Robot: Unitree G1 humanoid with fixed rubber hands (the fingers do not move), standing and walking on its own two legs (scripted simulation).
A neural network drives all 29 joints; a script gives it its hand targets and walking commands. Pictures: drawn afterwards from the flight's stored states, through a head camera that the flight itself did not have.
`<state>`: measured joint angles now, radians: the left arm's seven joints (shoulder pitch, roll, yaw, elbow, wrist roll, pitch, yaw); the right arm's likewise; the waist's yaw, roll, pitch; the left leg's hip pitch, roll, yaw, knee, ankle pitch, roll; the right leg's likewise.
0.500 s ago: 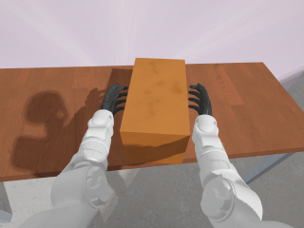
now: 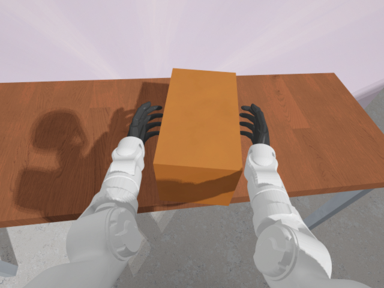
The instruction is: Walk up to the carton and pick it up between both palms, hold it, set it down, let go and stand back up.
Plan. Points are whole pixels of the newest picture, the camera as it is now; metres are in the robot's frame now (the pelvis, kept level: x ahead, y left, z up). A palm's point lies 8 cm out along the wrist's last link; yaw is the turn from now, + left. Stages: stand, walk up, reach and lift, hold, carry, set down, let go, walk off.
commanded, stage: set down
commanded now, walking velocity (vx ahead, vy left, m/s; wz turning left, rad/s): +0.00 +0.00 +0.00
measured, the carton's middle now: (199, 133) +0.46 -0.04 +0.02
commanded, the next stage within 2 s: none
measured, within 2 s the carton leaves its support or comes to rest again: neither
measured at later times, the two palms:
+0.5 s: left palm (120, 143) +0.44 +0.15 +0.02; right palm (250, 159) +0.38 -0.15 +0.02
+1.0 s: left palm (113, 146) +0.40 +0.16 +0.05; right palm (255, 162) +0.35 -0.15 +0.05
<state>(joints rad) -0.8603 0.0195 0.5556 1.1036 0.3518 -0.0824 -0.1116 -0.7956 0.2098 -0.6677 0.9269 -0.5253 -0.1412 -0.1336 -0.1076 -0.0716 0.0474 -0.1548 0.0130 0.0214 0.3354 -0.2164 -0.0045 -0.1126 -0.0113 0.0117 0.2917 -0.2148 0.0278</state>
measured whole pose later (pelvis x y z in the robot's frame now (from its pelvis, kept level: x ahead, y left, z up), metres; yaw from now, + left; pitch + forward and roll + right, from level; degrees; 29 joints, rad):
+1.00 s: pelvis -0.05 +0.03 -0.02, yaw -1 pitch +13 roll -3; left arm -1.01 0.20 0.08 1.45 0.00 -0.24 0.04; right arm -0.89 0.00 -0.35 1.30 0.01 -0.27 -0.18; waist -0.10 0.00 -0.14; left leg -0.58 0.03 0.02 0.58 -0.24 0.00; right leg -0.48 0.00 0.01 0.42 -0.18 0.05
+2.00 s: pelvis -0.07 +0.01 -0.01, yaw +0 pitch +1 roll -2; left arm -0.31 0.23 0.06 0.56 -0.05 0.10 -0.08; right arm -0.24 0.01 -0.10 0.49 0.16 -0.03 -0.26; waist -0.04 -0.03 -0.03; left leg -0.32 0.03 0.02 0.49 -0.19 0.01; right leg -0.25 0.00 0.01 0.40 -0.16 0.03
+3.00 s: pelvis -0.05 +0.00 +0.00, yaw +0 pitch -2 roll -1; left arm 0.22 0.31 0.06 -0.12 -0.13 0.30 -0.11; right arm 0.39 0.03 0.02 -0.24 0.15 0.23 -0.24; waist 0.04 -0.01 0.05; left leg -0.20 0.03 0.02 0.41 -0.18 0.00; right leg -0.15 0.00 0.01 0.35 -0.17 0.02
